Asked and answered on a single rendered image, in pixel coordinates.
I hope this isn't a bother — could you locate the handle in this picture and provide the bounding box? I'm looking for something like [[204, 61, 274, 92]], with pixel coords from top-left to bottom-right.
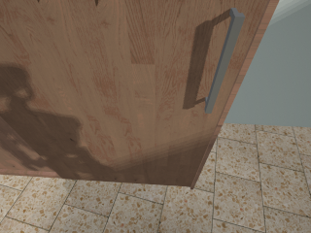
[[204, 8, 245, 114]]

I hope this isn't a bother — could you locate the wardrobe door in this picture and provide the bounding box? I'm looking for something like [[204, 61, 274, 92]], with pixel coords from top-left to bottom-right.
[[0, 117, 55, 173], [0, 0, 268, 187]]

